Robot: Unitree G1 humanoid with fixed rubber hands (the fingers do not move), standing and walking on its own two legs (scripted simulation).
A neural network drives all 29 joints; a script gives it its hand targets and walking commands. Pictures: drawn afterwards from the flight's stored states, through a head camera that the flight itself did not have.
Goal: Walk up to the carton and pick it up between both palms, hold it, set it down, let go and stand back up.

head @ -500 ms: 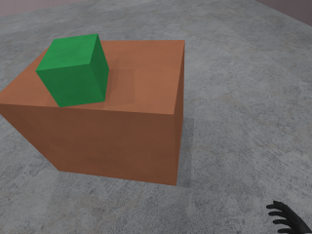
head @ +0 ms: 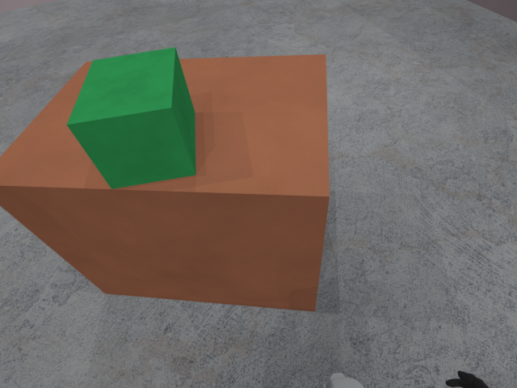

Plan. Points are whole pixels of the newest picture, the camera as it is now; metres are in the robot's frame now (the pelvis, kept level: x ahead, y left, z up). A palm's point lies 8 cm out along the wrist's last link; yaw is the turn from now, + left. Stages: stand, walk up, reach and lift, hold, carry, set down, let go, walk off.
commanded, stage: walk up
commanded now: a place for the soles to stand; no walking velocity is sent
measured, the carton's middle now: (144, 117) +0.70 +0.28 +0.04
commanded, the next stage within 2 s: none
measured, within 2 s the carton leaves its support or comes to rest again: neither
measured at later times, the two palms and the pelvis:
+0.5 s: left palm out of the picture +0.15 +0.44 -0.08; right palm (404, 380) +0.17 -0.18 -0.10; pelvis +0.08 +0.13 -0.01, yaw -1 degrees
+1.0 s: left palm out of the picture +0.21 +0.58 -0.09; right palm (317, 338) +0.23 -0.06 -0.10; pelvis +0.13 +0.25 -0.02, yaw -2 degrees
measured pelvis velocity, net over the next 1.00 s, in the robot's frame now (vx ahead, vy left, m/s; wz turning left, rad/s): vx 0.13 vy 0.25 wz -0.03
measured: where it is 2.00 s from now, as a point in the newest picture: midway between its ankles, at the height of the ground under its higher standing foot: (187, 379)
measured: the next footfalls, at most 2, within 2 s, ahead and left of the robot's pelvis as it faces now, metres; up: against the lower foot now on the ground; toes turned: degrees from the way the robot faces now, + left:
left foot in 0.22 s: +0.12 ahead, +0.21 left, +0.00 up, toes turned +3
right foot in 0.54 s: +0.19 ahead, -0.01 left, +0.00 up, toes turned +0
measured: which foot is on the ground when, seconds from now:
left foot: up 0.00-0.20, down 0.22-0.58, up 0.60-0.80, down 0.82-1.00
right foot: down 0.00-0.24, up 0.26-0.52, down 0.54-0.82, up 0.84-1.00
